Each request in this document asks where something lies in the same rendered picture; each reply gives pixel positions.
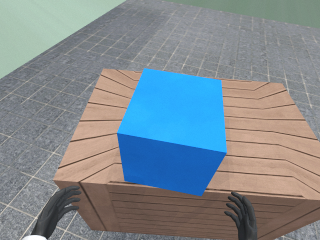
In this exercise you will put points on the left robot hand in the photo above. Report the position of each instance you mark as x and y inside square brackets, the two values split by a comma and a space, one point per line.
[55, 209]

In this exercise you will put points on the right robot hand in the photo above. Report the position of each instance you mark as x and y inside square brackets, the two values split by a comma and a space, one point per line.
[246, 220]

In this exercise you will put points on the pedestal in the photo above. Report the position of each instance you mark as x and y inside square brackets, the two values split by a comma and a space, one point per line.
[273, 159]

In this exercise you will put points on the carton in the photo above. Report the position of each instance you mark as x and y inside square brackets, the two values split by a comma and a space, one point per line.
[172, 135]

